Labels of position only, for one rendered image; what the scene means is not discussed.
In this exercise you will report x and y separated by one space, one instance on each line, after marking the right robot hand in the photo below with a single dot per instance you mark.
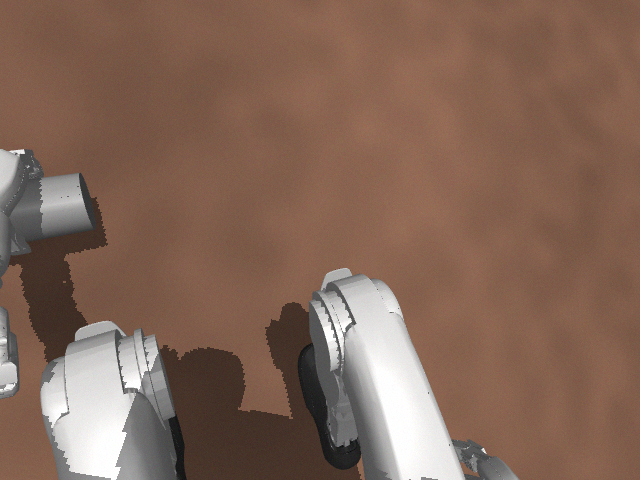
476 459

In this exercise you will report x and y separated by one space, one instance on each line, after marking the bottle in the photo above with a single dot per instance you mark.
54 206

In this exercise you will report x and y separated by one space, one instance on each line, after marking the left robot foot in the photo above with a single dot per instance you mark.
179 447

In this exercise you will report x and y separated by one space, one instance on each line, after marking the left robot arm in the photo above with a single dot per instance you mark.
9 359

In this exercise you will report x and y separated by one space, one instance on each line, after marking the right robot foot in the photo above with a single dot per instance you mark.
339 457

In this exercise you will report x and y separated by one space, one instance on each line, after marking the left robot hand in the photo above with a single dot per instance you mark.
16 167

